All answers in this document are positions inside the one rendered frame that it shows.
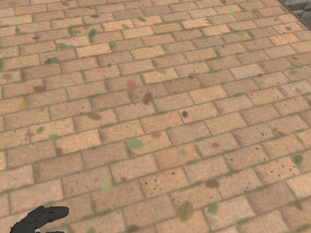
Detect left robot hand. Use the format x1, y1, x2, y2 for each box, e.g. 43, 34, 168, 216
10, 206, 69, 233

